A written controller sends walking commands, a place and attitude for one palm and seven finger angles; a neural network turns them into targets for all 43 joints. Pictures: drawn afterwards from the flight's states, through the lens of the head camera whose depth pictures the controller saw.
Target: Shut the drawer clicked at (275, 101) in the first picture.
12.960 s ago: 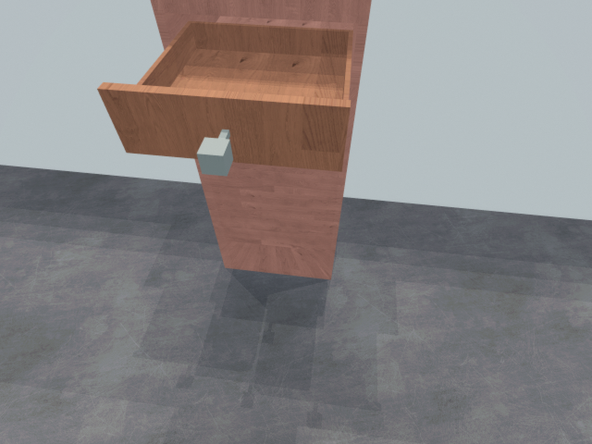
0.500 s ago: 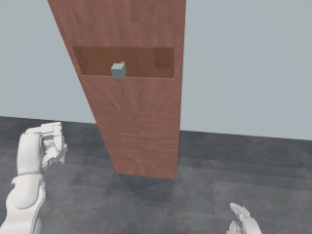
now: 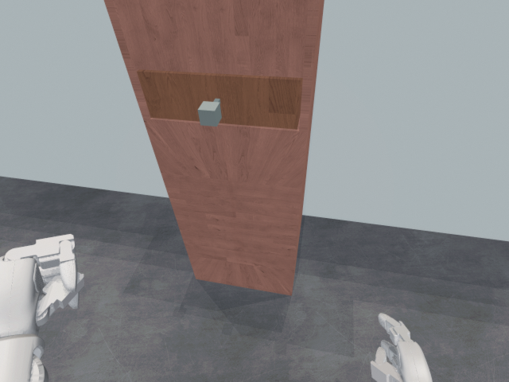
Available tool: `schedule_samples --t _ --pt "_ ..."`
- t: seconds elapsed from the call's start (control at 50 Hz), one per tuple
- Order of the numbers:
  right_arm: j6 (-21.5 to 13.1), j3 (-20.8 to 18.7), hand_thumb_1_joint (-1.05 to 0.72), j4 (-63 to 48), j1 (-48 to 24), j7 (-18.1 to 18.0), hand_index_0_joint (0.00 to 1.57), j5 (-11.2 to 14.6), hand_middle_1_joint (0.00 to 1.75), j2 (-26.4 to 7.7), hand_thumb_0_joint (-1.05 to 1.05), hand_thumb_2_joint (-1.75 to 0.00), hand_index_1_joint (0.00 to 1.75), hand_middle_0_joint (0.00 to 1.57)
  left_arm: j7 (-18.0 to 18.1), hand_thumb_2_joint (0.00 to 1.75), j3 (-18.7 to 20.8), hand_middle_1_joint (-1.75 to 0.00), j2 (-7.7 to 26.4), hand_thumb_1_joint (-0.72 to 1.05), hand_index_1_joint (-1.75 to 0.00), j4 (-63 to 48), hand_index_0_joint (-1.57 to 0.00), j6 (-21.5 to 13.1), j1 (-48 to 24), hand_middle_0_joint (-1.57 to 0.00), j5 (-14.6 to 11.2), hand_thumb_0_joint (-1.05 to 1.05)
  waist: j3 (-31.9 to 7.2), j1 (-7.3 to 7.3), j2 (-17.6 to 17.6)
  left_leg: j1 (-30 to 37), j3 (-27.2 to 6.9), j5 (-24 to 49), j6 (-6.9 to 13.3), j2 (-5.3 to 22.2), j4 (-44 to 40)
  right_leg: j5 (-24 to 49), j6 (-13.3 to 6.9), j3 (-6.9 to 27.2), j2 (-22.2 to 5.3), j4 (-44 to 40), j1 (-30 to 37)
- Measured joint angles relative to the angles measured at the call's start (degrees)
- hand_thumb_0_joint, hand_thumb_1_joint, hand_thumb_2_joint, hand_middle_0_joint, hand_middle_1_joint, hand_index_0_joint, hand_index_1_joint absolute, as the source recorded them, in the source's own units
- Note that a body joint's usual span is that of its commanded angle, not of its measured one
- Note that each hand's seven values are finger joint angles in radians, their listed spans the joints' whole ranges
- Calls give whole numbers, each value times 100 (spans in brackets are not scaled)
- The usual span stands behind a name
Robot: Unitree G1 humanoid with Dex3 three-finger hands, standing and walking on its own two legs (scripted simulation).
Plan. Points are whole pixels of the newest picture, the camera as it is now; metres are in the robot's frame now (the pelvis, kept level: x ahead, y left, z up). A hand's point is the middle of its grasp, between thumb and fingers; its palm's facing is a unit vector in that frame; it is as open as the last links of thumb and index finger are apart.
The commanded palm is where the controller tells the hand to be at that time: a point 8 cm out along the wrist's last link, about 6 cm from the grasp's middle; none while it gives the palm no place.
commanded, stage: step back with the hand held close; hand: left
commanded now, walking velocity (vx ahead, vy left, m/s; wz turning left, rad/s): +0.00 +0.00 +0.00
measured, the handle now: (212, 109) +0.64 +0.19 +0.12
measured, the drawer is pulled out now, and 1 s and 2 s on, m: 0.00 0.00 0.00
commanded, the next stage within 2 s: stop stepping back and stand still in 1.32 s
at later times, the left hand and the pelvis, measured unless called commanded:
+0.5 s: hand (61, 286) +0.17 +0.26 +0.15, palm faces +0.29 -0.81 -0.51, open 3.2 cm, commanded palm +0.11 +0.30 +0.17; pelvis -0.03 +0.02 -0.01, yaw -1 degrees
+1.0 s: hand out of the picture +0.09 +0.29 +0.16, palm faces +0.39 -0.80 -0.45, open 3.2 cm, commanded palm +0.02 +0.32 +0.17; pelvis -0.10 +0.04 -0.01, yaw +2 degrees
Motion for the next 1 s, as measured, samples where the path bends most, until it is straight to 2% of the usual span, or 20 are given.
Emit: schedule_samples --t 0.06,0.14,0.22,0.32,0.4,0.54,0.7,0.82,0.88,0.96,1.0 --pt "28 45 -90 -66 45 28 20 -1 30 32 2 -90 30 20 -34 90 10 -159 50 89 -160 -128 -141 6 19 -141 9 1 -28 -38 -10 3 19 -33 4 4 11 -18 7 20 3 -8 7" --pt "296 52 -90 -230 16 130 20 -11 30 15 2 -90 30 20 -76 90 332 -159 240 89 -160 -300 -141 -248 171 -141 6 1 -120 -231 16 -305 5 -64 29 21 116 40 36 7 22 -68 -223" --pt "560 -73 -90 -343 -33 156 20 10 30 -72 1 -90 30 20 -121 90 361 -159 316 89 -160 -393 -141 -317 411 -141 4 1 -68 -349 6 -580 51 2 76 -22 105 108 92 50 -25 -55 -520" --pt "805 -236 -90 -443 -41 110 20 79 30 -139 1 -90 30 20 -137 90 307 -159 443 89 -160 -528 -141 -267 718 -140 -10 1 63 -419 -98 -840 119 82 138 -97 121 134 161 113 -106 91 -853" --pt "878 -273 -90 -536 6 61 20 109 30 -111 2 -90 30 20 -79 90 413 -159 637 89 -160 -790 -141 -265 861 -140 -16 1 124 -421 -247 -1005 145 107 170 -134 222 128 191 138 -147 264 -1054" --pt "796 -228 -90 -647 -31 45 20 113 30 -7 2 -90 30 20 27 90 604 -159 762 89 -160 -1049 -141 -431 842 -140 4 1 77 -425 -377 -1267 163 158 213 -151 473 175 220 153 -171 531 -1323" --pt "550 -152 -90 -707 9 65 20 92 30 17 1 -90 30 20 62 90 599 -159 571 89 -160 -921 -141 -650 780 -141 129 1 -9 -417 -323 -1675 89 181 251 -105 890 288 213 76 -127 765 -1619" --pt "418 -152 -90 -512 189 57 20 48 30 -41 1 -90 30 20 184 90 464 -159 435 89 -160 -1015 -141 -774 731 -141 153 1 -36 -381 -370 -1981 -1 -199 206 -110 1274 414 202 20 -108 790 -1762" --pt "381 -150 -90 -400 246 12 20 30 30 -63 1 -90 30 20 232 90 435 -159 443 89 -160 -1072 -141 -806 640 -141 161 1 6 -424 -375 -2014 -11 221 271 -92 1209 214 228 28 -75 916 -1840" --pt "262 -190 -90 -313 374 -4 20 -15 30 82 2 -90 30 20 201 90 600 -159 629 89 -160 -990 -141 -841 447 -141 254 1 -22 -579 -286 -2064 -199 545 362 -71 933 -636 212 271 292 2421 -1993" --pt "189 -178 -90 -263 450 48 20 -37 30 191 2 -90 30 20 206 90 748 -159 737 89 -160 -1029 -141 -901 503 -141 228 1 -166 -592 -282 -2119 -266 734 342 -39 675 -952 174 283 434 2716 -1785"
